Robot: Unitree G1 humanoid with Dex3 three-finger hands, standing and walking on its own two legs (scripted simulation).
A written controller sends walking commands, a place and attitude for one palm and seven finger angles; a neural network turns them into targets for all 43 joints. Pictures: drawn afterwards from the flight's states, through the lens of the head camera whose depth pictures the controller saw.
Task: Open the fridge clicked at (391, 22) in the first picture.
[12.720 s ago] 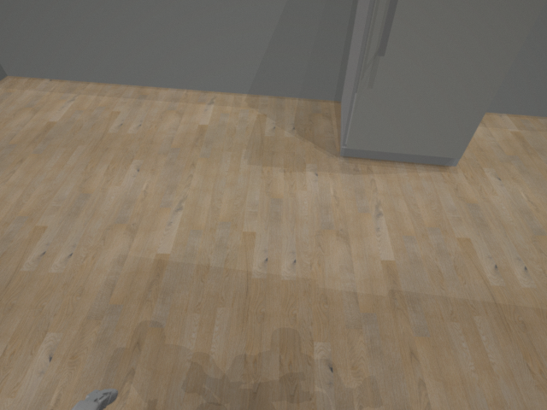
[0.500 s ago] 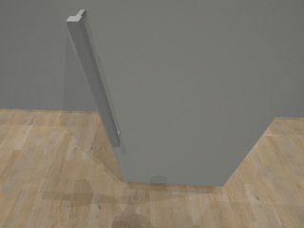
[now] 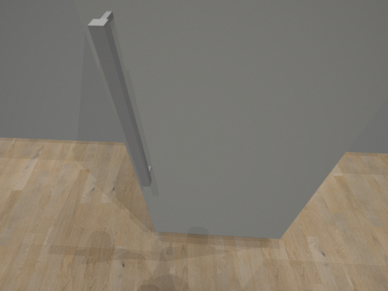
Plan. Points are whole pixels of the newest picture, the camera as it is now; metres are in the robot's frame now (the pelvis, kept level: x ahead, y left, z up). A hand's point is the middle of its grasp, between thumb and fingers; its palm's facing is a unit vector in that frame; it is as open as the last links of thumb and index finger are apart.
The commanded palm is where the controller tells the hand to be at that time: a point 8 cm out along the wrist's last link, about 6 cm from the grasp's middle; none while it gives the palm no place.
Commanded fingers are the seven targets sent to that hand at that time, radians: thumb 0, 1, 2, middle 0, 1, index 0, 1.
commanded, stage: look again from close up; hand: left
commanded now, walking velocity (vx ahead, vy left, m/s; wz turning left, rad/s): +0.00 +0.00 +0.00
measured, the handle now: (132, 122) +0.46 +0.17 +0.09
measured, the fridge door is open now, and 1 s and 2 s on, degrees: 0 0 0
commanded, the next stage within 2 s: raise the hand to about handle height in 0.24 s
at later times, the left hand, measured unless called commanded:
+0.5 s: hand (95, 273) +0.16 +0.21 -0.04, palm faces +0.24 -0.96 -0.16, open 7.4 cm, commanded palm +0.09 +0.25 -0.06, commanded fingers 0.00 0.69 0.81 -0.22 -0.44 -0.22 -0.44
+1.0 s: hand (82, 273) +0.16 +0.23 -0.01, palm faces -0.04 -0.99 -0.11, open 10.0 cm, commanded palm +0.13 +0.29 -0.03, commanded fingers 0.00 0.11 0.56 -0.26 -0.81 -0.26 -0.81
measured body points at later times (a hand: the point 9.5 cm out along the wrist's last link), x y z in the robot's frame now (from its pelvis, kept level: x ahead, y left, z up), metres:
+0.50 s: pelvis -0.02 +0.02 -0.01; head -0.01 -0.01 +0.44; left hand +0.15 +0.26 -0.03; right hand +0.06 -0.22 -0.15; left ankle -0.04 +0.13 -0.74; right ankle +0.02 -0.07 -0.74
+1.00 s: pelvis -0.05 +0.04 -0.09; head +0.01 +0.05 +0.35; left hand +0.15 +0.28 -0.01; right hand +0.18 -0.15 -0.16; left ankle -0.05 +0.14 -0.74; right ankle +0.02 -0.07 -0.74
